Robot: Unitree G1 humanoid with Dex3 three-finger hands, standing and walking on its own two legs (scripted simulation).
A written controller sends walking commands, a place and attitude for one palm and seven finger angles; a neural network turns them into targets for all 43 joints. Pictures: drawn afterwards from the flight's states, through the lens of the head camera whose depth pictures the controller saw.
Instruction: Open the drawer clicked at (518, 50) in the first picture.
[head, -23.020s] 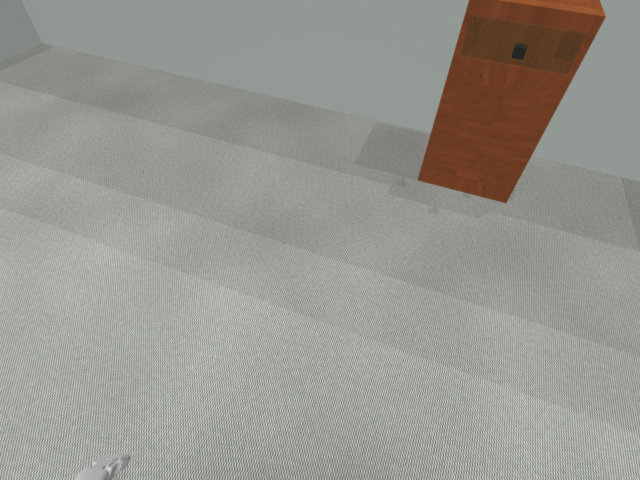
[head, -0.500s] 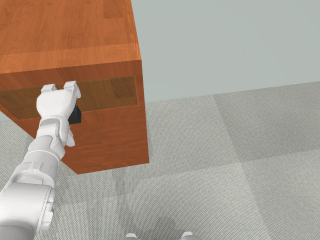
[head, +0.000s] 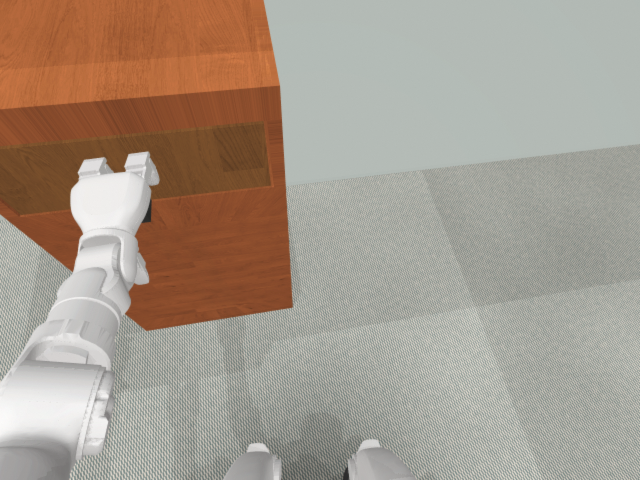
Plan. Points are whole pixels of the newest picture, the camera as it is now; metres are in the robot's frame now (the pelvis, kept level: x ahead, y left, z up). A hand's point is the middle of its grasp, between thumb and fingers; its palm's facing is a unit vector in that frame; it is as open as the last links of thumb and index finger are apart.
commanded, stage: lower the fingers behind the handle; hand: left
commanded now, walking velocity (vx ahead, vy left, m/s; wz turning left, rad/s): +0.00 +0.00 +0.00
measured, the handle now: (133, 193) +0.50 +0.25 -0.01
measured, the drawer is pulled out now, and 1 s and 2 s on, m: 0.00 0.00 0.03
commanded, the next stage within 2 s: close the thumb around the handle in 0.62 s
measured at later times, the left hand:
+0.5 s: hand (136, 230) +0.45 +0.24 -0.02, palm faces -0.03 -0.03 -1.00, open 13.9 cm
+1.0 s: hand (131, 227) +0.45 +0.25 -0.02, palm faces -0.04 -0.03 -1.00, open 11.7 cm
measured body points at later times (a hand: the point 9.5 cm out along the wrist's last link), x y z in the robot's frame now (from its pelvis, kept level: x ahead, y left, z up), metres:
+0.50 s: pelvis +0.00 -0.01 +0.00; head +0.12 +0.00 +0.43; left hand +0.45 +0.24 +0.03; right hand +0.03 -0.28 -0.14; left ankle -0.01 +0.10 -0.68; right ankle +0.00 -0.13 -0.68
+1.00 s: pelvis +0.00 -0.01 -0.01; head +0.11 +0.00 +0.43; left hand +0.45 +0.25 +0.03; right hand +0.03 -0.28 -0.14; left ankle -0.01 +0.10 -0.68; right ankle +0.00 -0.13 -0.68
